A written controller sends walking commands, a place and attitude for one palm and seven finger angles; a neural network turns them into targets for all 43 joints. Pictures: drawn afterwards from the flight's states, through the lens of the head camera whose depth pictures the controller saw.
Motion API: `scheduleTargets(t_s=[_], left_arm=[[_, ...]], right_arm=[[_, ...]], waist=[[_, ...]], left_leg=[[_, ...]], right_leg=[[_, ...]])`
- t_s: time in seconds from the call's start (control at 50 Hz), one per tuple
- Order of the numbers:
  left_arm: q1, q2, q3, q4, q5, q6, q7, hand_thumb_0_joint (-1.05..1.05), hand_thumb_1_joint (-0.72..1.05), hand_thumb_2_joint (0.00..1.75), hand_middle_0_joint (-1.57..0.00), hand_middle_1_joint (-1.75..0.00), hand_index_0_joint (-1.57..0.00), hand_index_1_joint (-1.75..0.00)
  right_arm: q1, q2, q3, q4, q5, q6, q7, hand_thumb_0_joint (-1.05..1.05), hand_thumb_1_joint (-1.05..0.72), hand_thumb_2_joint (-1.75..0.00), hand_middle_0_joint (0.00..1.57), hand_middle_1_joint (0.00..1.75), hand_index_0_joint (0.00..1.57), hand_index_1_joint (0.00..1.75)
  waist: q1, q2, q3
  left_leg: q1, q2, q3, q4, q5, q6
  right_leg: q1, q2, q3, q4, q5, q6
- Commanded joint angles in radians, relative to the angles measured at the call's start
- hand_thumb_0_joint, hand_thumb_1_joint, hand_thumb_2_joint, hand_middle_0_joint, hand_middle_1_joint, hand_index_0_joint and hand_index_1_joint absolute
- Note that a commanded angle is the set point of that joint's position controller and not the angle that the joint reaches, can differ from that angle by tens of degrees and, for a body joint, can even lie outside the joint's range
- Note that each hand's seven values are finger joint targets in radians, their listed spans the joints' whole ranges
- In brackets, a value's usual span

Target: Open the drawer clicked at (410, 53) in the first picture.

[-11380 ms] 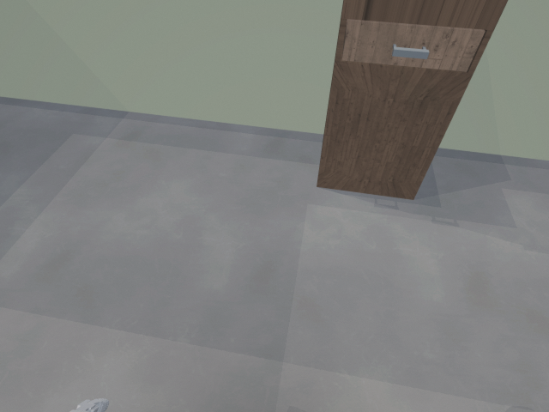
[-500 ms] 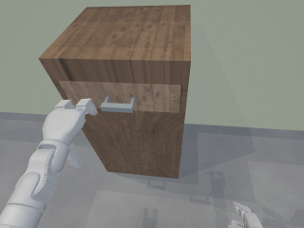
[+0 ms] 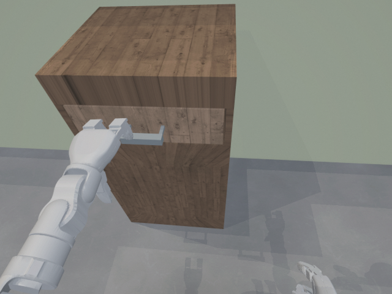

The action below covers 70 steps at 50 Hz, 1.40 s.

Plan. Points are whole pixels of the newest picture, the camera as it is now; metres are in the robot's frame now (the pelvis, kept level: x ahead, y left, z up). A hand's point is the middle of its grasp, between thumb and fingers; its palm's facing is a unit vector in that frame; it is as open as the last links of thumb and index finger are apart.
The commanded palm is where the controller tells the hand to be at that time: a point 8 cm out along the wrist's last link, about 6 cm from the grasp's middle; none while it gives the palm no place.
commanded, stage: move the hooked fingers above the handle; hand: left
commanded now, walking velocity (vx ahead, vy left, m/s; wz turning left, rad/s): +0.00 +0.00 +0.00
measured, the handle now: (143, 133) +0.52 +0.22 -0.01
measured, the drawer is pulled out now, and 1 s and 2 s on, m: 0.00 0.00 0.00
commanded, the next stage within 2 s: lower the fingers behind the handle in 1.76 s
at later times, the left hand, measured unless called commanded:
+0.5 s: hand (123, 149) +0.40 +0.22 +0.06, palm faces +0.00 -0.06 -1.00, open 13.8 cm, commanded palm +0.38 +0.22 +0.12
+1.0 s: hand (139, 136) +0.46 +0.20 +0.05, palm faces -0.04 -0.03 -1.00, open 13.8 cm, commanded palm +0.44 +0.20 +0.10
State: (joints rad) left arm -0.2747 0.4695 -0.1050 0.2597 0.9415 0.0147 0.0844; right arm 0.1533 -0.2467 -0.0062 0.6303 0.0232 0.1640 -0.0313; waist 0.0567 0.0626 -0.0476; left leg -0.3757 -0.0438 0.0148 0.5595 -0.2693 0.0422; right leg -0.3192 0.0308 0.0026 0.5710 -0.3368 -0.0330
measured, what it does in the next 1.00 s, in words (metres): stands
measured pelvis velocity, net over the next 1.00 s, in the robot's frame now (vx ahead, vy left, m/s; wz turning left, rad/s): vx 0.02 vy -0.01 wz -0.01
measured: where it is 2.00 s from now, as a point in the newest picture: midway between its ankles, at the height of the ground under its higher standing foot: outside the picture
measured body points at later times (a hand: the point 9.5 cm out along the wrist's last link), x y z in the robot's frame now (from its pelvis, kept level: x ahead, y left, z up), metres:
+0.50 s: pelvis +0.01 -0.01 -0.01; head +0.05 -0.03 +0.44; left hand +0.39 +0.22 +0.12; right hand +0.14 -0.26 -0.14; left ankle +0.01 +0.09 -0.73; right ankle -0.03 -0.10 -0.73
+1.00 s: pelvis +0.02 -0.01 -0.01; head +0.07 -0.03 +0.43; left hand +0.45 +0.20 +0.10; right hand +0.08 -0.28 -0.15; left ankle +0.01 +0.09 -0.73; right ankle -0.03 -0.10 -0.73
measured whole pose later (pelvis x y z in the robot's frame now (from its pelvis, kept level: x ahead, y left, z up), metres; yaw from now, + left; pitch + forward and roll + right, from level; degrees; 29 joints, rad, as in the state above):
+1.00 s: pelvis +0.02 -0.01 -0.01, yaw -1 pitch +13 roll +0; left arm -0.65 0.44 -0.10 0.81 1.02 -0.05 0.20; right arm 0.30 -0.26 -0.06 0.67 0.02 0.19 -0.03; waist -0.04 0.05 -0.13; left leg -0.57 -0.02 0.02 0.67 -0.33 0.03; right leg -0.51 0.05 0.00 0.67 -0.39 -0.05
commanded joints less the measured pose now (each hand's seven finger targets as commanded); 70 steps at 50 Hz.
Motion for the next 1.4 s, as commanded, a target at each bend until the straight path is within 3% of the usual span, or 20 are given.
scheduleTargets(t_s=[0.0, 0.02, 0.14, 0.24, 0.26, 0.32, 0.34, 0.42, 0.52, 0.62, 0.66, 0.72, 0.76, 0.8, 0.84, 0.92, 0.98, 1.1, 1.16, 1.38], left_arm=[[-0.320, 0.220, 0.141, -0.151, 0.005, 0.005, 0.032, 0.00, -0.50, 0.30, -0.30, -1.20, -0.30, -1.20], [-0.332, 0.198, 0.115, -0.151, 0.000, 0.003, 0.030, 0.00, -0.50, 0.30, -0.30, -1.20, -0.30, -1.20], [-0.379, 0.254, 0.162, -0.101, 0.003, -0.033, 0.034, 0.00, -0.50, 0.30, -0.30, -1.20, -0.30, -1.20], [-0.417, 0.238, 0.156, -0.114, 0.010, -0.069, 0.063, 0.00, -0.50, 0.30, -0.30, -1.20, -0.30, -1.20], [-0.412, 0.207, 0.131, -0.089, 0.008, -0.064, 0.067, 0.00, -0.50, 0.30, -0.30, -1.20, -0.30, -1.20], [-0.434, 0.231, 0.148, -0.016, 0.018, -0.049, 0.079, 0.00, -0.50, 0.30, -0.30, -1.20, -0.30, -1.20], [-0.482, 0.183, 0.096, -0.016, 0.020, -0.045, 0.080, 0.00, -0.50, 0.30, -0.30, -1.20, -0.30, -1.20], [-0.489, 0.221, 0.130, 0.008, 0.032, -0.035, 0.090, 0.00, -0.50, 0.30, -0.30, -1.20, -0.30, -1.20], [-0.582, 0.203, 0.102, 0.093, 0.046, -0.029, 0.095, 0.00, -0.50, 0.30, -0.30, -1.20, -0.30, -1.20], [-0.643, 0.213, 0.111, 0.160, 0.059, -0.040, 0.106, 0.00, -0.50, 0.30, -0.30, -1.20, -0.30, -1.20], [-0.677, 0.175, 0.079, 0.203, 0.062, -0.042, 0.112, 0.00, -0.50, 0.30, -0.30, -1.20, -0.30, -1.20], [-0.720, 0.227, 0.113, 0.257, 0.072, -0.049, 0.121, 0.00, -0.50, 0.30, -0.30, -1.20, -0.30, -1.20], [-0.736, 0.188, 0.085, 0.279, 0.073, -0.054, 0.128, 0.00, -0.50, 0.30, -0.30, -1.20, -0.30, -1.20], [-0.738, 0.226, 0.120, 0.327, 0.074, -0.057, 0.134, 0.00, -0.50, 0.30, -0.30, -1.20, -0.30, -1.20], [-0.783, 0.212, 0.096, 0.346, 0.079, -0.056, 0.140, 0.00, -0.50, 0.30, -0.30, -1.20, -0.30, -1.20], [-0.807, 0.191, 0.088, 0.337, 0.081, -0.076, 0.153, 0.00, -0.50, 0.30, -0.30, -1.20, -0.30, -1.20], [-0.819, 0.180, 0.082, 0.395, 0.084, -0.066, 0.167, 0.00, -0.50, 0.30, -0.30, -1.20, -0.30, -1.20], [-0.795, 0.237, 0.141, 0.398, 0.095, -0.057, 0.197, 0.00, -0.50, 0.30, -0.30, -1.20, -0.30, -1.20], [-0.753, 0.239, 0.142, 0.406, 0.097, -0.039, 0.199, 0.00, -0.50, 0.30, -0.30, -1.20, -0.30, -1.20], [-0.820, 0.178, 0.073, 0.346, 0.084, -0.065, 0.171, 0.00, -0.50, 0.30, -0.30, -1.20, -0.30, -1.20]], right_arm=[[-0.066, -0.123, -0.047, -0.142, 0.000, -0.035, -0.010, 0.00, -0.90, -0.90, 0.20, 0.30, 0.20, 0.30], [-0.059, -0.120, -0.049, -0.143, 0.001, -0.036, -0.010, 0.00, -0.90, -0.90, 0.20, 0.30, 0.20, 0.30], [-0.023, -0.128, -0.057, -0.131, 0.001, -0.036, -0.020, 0.00, -0.90, -0.90, 0.20, 0.30, 0.20, 0.30], [0.009, -0.125, -0.075, -0.121, -0.002, -0.038, -0.015, 0.00, -0.90, -0.90, 0.20, 0.30, 0.20, 0.30], [0.015, -0.123, -0.077, -0.119, -0.001, -0.037, -0.013, 0.00, -0.90, -0.90, 0.20, 0.30, 0.20, 0.30], [0.025, -0.133, -0.079, -0.107, 0.004, -0.032, -0.013, 0.00, -0.90, -0.90, 0.20, 0.30, 0.20, 0.30], [0.030, -0.130, -0.079, -0.105, 0.004, -0.030, -0.011, 0.00, -0.90, -0.90, 0.20, 0.30, 0.20, 0.30], [0.043, -0.133, -0.082, -0.109, 0.000, -0.023, -0.009, 0.00, -0.90, -0.90, 0.20, 0.30, 0.20, 0.30], [0.057, -0.132, -0.080, -0.102, 0.004, -0.013, -0.011, 0.00, -0.90, -0.90, 0.20, 0.30, 0.20, 0.30], [0.088, -0.132, -0.083, -0.093, 0.002, -0.007, -0.013, 0.00, -0.90, -0.90, 0.20, 0.30, 0.20, 0.30], [0.098, -0.130, -0.085, -0.089, 0.002, -0.006, -0.012, 0.00, -0.90, -0.90, 0.20, 0.30, 0.20, 0.30], [0.114, -0.136, -0.085, -0.082, 0.002, -0.003, -0.015, 0.00, -0.90, -0.90, 0.20, 0.30, 0.20, 0.30], [0.127, -0.131, -0.089, -0.081, 0.000, -0.003, -0.013, 0.00, -0.90, -0.90, 0.20, 0.30, 0.20, 0.30], [0.140, -0.137, -0.090, -0.073, -0.002, -0.001, -0.015, 0.00, -0.90, -0.90, 0.20, 0.30, 0.20, 0.30], [0.154, -0.140, -0.091, -0.069, 0.001, -0.001, -0.015, 0.00, -0.90, -0.90, 0.20, 0.30, 0.20, 0.30], [0.185, -0.137, -0.104, -0.063, -0.007, -0.001, -0.004, 0.00, -0.90, -0.90, 0.20, 0.30, 0.20, 0.30], [0.204, -0.143, -0.105, -0.048, -0.006, 0.003, -0.001, 0.00, -0.90, -0.90, 0.20, 0.30, 0.20, 0.30], [0.214, -0.148, -0.108, -0.050, -0.014, 0.008, 0.006, 0.00, -0.90, -0.90, 0.20, 0.30, 0.20, 0.30], [0.202, -0.147, -0.105, -0.061, -0.007, 0.012, 0.007, 0.00, -0.90, -0.90, 0.20, 0.30, 0.20, 0.30], [0.189, -0.143, -0.106, -0.056, 0.000, 0.004, -0.005, 0.00, -0.90, -0.90, 0.20, 0.30, 0.20, 0.30]], waist=[[-0.010, -0.066, -0.282], [-0.016, -0.068, -0.271], [-0.020, -0.070, -0.293], [-0.028, -0.025, -0.362], [-0.035, -0.032, -0.346], [-0.042, -0.064, -0.323], [-0.056, -0.056, -0.324], [-0.041, -0.054, -0.382], [-0.060, -0.058, -0.349], [-0.064, -0.047, -0.388], [-0.079, -0.067, -0.367], [-0.080, -0.074, -0.389], [-0.088, -0.064, -0.400], [-0.089, -0.079, -0.395], [-0.106, -0.084, -0.387], [-0.105, -0.026, -0.472], [-0.119, -0.068, -0.424], [-0.094, -0.045, -0.502], [-0.085, -0.041, -0.463], [-0.125, -0.038, -0.405]], left_leg=[[0.156, 0.007, -0.014, -0.028, 0.304, 0.003], [0.156, 0.009, -0.011, -0.029, 0.295, 0.005], [0.124, 0.002, -0.004, -0.007, 0.300, 0.011], [0.151, 0.002, -0.009, 0.025, 0.380, 0.008], [0.149, 0.003, -0.007, 0.029, 0.374, 0.009], [0.115, 0.002, -0.002, 0.034, 0.345, 0.009], [0.122, 0.003, -0.004, 0.035, 0.342, 0.007], [0.123, 0.000, -0.005, 0.047, 0.376, 0.010], [0.103, 0.003, -0.003, 0.049, 0.342, 0.010], [0.104, 0.004, -0.003, 0.061, 0.356, 0.010], [0.096, 0.006, -0.002, 0.066, 0.344, 0.010], [0.069, 0.003, 0.002, 0.071, 0.322, 0.013], [0.073, 0.003, 0.003, 0.078, 0.337, 0.013], [0.044, 0.003, 0.007, 0.082, 0.329, 0.014], [0.034, 0.004, 0.007, 0.085, 0.315, 0.015], [0.083, 0.007, 0.001, 0.108, 0.403, 0.013], [0.044, 0.009, 0.006, 0.109, 0.380, 0.013], [0.050, 0.009, 0.007, 0.114, 0.443, 0.012], [0.025, 0.009, 0.018, 0.098, 0.415, 0.014], [0.086, 0.014, 0.004, 0.081, 0.344, 0.018]], right_leg=[[0.046, 0.003, 0.015, -0.057, 0.321, -0.006], [0.039, -0.001, 0.014, -0.058, 0.315, -0.005], [0.050, -0.004, 0.027, -0.045, 0.361, -0.002], [0.033, 0.003, 0.023, -0.011, 0.417, -0.006], [0.015, 0.004, 0.018, -0.013, 0.413, -0.005], [0.000, 0.006, 0.020, -0.011, 0.400, -0.004], [-0.019, 0.005, 0.014, -0.008, 0.390, -0.004], [0.016, 0.005, 0.021, 0.003, 0.431, -0.006], [-0.025, 0.007, 0.014, 0.004, 0.389, -0.008], [-0.031, 0.009, 0.014, 0.016, 0.397, -0.010], [-0.057, 0.010, 0.009, 0.015, 0.384, -0.008], [-0.046, 0.007, 0.019, 0.018, 0.388, -0.006], [-0.055, 0.008, 0.015, 0.023, 0.399, -0.007], [-0.043, 0.008, 0.021, 0.023, 0.408, -0.006], [-0.066, 0.007, 0.021, 0.024, 0.405, -0.003], [-0.070, 0.014, 0.020, 0.045, 0.448, -0.007], [-0.090, 0.015, 0.017, 0.041, 0.443, -0.004], [-0.042, 0.020, 0.017, 0.058, 0.490, -0.008], [-0.028, 0.019, 0.018, 0.049, 0.490, -0.006], [-0.099, 0.020, 0.014, 0.013, 0.374, -0.006]])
